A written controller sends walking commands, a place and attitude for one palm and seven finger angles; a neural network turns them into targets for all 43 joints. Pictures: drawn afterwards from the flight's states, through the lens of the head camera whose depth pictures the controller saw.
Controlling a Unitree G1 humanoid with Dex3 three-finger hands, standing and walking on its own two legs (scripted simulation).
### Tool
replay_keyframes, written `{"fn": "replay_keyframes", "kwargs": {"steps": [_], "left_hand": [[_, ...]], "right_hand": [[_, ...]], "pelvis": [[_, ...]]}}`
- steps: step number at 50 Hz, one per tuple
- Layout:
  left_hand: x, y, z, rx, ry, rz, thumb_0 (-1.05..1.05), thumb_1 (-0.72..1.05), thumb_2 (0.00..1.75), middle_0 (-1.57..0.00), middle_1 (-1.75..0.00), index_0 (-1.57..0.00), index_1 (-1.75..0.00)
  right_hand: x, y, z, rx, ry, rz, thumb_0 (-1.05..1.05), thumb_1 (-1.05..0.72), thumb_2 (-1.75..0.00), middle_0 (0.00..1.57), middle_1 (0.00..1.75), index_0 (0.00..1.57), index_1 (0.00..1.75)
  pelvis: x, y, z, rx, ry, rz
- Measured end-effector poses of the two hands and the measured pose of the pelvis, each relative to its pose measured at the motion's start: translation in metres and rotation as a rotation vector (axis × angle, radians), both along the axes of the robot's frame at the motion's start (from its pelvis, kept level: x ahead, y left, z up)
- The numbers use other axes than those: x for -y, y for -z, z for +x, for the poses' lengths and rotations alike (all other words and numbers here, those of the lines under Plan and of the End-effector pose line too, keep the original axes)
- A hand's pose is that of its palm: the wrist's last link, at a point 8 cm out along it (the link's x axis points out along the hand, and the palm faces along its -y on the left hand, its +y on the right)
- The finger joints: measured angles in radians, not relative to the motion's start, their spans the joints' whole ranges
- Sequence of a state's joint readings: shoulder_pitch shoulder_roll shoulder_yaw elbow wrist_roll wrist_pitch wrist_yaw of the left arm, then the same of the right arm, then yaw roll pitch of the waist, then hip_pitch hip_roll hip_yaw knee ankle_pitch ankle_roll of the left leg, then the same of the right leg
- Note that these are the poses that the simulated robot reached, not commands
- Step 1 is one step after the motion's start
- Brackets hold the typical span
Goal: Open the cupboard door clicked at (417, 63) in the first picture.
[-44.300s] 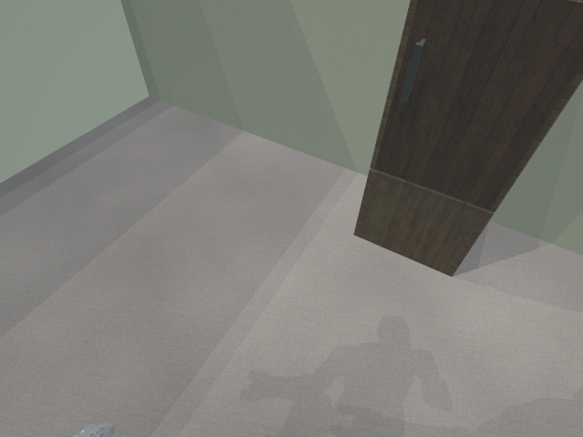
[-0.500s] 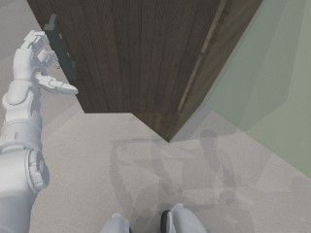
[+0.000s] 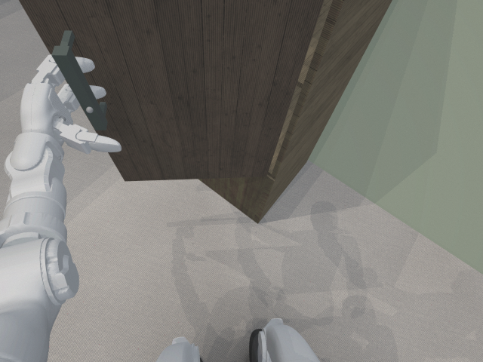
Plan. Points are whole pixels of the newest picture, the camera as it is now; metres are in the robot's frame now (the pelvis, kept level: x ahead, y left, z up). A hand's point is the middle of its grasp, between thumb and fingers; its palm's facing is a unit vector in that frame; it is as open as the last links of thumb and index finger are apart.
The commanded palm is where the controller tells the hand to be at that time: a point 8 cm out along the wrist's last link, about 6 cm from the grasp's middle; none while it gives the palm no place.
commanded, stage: slide the fingers in behind the handle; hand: left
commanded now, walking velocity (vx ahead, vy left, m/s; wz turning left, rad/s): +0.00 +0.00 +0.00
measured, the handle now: (86, 85) +0.55 +0.22 +0.08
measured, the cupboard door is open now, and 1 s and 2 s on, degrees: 42 42 85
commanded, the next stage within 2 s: close the thumb around the handle in 0.04 s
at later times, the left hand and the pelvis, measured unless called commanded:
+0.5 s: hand (90, 110) +0.50 +0.20 +0.08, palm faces -0.01 -1.00 +0.00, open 10.3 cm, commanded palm +0.48 +0.25 +0.08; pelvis +0.00 +0.01 +0.00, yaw +0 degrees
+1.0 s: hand (98, 109) +0.50 +0.19 +0.08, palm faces +0.00 -1.00 -0.01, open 5.4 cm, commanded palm +0.47 +0.24 +0.08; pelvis +0.00 +0.00 +0.00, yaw +0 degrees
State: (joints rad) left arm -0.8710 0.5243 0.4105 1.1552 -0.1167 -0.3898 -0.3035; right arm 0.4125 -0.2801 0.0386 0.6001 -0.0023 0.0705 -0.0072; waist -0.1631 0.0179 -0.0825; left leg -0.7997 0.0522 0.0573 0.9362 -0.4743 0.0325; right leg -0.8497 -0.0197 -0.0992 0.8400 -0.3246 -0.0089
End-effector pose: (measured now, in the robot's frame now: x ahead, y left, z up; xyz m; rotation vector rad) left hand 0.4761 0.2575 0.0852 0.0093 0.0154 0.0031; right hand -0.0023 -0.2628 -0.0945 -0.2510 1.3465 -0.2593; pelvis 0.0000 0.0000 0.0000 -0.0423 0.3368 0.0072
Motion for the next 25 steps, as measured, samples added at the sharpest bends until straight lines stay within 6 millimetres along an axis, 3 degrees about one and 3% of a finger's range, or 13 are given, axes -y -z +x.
{"fn": "replay_keyframes", "kwargs": {"steps": [13, 25], "left_hand": [[-0.0090, 0.0027, -0.0051, -0.005, -0.006, -0.007, -0.01, -0.45, 0.32, -0.30, -1.21, -0.30, -1.21], [-0.0002, 0.0042, 0.0033, -0.013, 0.008, -0.007, -0.01, 0.04, 0.54, -0.33, -1.26, -0.34, -1.26]], "right_hand": [[-0.0014, 0.0004, 0.0079, 0.018, -0.019, -0.011, 0.01, -0.90, -0.90, 0.20, 0.30, 0.20, 0.30], [-0.0075, 0.0035, 0.0020, -0.001, -0.016, -0.003, 0.01, -0.90, -0.90, 0.20, 0.30, 0.20, 0.30]], "pelvis": [[-0.0025, 0.0007, -0.0023, 0.004, -0.007, -0.002], [-0.0067, 0.0027, -0.0022, -0.006, -0.009, -0.005]]}}
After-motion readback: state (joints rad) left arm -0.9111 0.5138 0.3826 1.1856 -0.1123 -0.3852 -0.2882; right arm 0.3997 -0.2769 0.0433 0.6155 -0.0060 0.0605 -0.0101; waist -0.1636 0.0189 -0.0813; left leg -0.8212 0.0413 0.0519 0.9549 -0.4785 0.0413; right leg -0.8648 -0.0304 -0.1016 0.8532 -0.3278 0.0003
